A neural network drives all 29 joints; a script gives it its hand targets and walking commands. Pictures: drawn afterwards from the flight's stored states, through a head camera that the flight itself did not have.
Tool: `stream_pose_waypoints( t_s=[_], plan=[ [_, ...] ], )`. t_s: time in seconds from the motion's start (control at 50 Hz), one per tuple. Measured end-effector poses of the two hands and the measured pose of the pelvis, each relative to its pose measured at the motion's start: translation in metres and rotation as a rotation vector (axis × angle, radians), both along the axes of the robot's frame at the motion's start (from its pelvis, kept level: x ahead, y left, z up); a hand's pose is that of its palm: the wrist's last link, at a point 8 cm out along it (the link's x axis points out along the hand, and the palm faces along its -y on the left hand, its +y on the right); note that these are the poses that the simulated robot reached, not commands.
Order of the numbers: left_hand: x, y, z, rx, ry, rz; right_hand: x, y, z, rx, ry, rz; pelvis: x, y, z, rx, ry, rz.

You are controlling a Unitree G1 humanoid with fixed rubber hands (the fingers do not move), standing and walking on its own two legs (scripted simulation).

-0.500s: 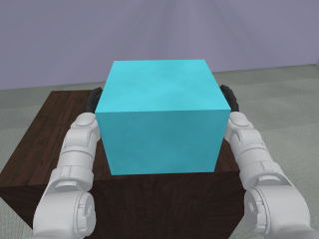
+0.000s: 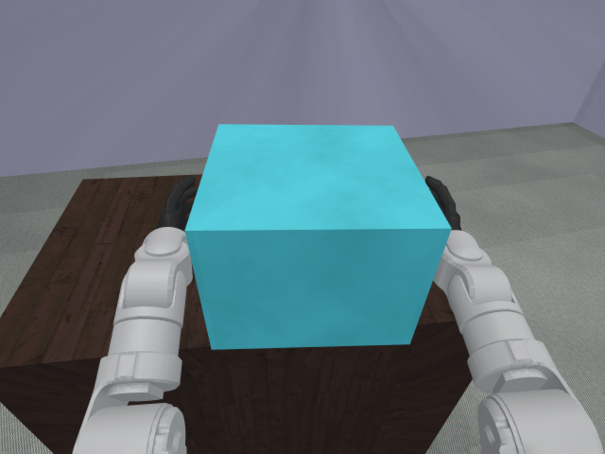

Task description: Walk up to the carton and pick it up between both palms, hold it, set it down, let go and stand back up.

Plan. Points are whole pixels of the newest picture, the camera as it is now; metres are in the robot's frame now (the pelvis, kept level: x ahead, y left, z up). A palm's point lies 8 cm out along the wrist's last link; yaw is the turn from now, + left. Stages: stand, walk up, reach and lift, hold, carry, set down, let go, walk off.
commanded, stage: reach and lift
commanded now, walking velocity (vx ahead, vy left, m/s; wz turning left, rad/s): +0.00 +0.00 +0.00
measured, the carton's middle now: (309, 228) +0.40 -0.01 +0.14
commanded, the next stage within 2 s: hold in 0.72 s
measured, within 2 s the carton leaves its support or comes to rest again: neither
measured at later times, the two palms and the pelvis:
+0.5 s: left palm (169, 223) +0.37 +0.18 +0.18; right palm (441, 217) +0.38 -0.18 +0.18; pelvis +0.01 +0.00 +0.00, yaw +1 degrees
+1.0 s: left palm (159, 216) +0.35 +0.18 +0.20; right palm (448, 207) +0.36 -0.18 +0.21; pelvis +0.00 -0.01 +0.00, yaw +0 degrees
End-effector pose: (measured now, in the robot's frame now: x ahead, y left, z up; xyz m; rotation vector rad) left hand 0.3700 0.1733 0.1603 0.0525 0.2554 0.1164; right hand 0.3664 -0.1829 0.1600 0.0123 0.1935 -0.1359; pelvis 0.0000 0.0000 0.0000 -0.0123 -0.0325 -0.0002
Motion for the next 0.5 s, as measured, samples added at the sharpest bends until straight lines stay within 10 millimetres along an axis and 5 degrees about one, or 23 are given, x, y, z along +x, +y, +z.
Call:
stream_pose_waypoints(
  t_s=[0.5],
  plan=[
    [0.002, 0.004, 0.015, -0.003, -0.028, 0.019, 0.01, 0.004, 0.02, -0.007, -0.027, 0.021, 0.012, -0.002, 0.001, -0.002, -0.015, 0.014]
  ],
)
